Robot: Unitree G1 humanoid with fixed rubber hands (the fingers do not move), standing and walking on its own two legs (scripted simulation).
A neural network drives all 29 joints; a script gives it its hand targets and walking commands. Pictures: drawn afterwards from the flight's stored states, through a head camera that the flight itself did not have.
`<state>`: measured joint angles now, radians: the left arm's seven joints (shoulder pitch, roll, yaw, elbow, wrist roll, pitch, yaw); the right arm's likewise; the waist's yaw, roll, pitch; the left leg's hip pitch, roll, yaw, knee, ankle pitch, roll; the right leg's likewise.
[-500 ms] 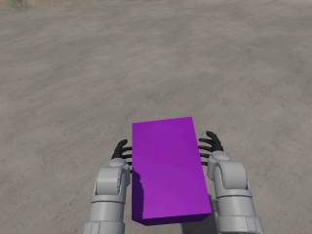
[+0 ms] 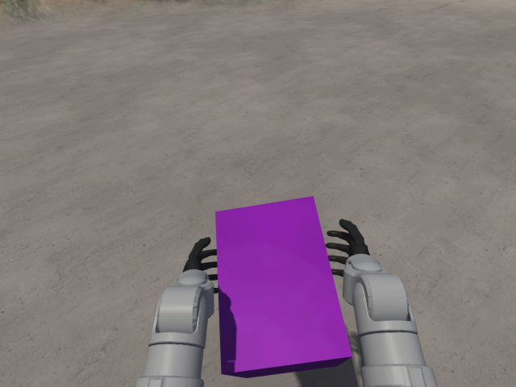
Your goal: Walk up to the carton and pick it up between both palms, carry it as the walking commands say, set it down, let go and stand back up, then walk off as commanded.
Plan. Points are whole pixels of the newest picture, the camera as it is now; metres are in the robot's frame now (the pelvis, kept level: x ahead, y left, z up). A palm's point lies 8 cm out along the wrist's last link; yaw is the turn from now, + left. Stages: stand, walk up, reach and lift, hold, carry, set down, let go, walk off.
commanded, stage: carry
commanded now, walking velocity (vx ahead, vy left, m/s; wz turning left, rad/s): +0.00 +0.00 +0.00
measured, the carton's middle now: (278, 291) +0.32 -0.01 -0.02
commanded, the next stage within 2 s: hold in 0.42 s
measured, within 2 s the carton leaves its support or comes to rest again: neither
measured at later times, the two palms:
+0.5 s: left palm (191, 285) +0.29 +0.13 +0.05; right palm (352, 269) +0.31 -0.12 +0.07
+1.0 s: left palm (160, 292) +0.27 +0.17 +0.07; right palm (334, 293) +0.26 -0.08 +0.09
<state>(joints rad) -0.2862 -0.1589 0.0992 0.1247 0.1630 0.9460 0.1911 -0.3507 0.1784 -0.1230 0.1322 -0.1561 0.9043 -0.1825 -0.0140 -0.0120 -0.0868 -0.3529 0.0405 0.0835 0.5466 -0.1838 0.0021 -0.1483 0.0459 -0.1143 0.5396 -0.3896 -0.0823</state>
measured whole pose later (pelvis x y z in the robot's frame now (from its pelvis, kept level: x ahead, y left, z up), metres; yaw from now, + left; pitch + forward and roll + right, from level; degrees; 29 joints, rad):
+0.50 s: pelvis +0.00 +0.01 +0.00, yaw -2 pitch -3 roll +1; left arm -0.28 -0.16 0.13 0.18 0.19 0.85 0.14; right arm -0.35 0.18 -0.13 0.21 -0.19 0.81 -0.15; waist 0.02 -0.03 -0.02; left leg -0.27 0.02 0.07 0.50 -0.16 0.01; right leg -0.10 0.04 -0.08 0.52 -0.38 -0.07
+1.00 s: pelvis -0.04 +0.08 +0.01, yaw -11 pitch -10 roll -1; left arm -0.35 -0.18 0.23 0.32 0.28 0.81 0.12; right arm -0.48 0.21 -0.28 0.50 -0.35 0.66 -0.03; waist 0.04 -0.02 0.03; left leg -0.14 -0.05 -0.06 0.43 -0.11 0.01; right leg -0.02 0.03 0.09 0.46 -0.27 -0.02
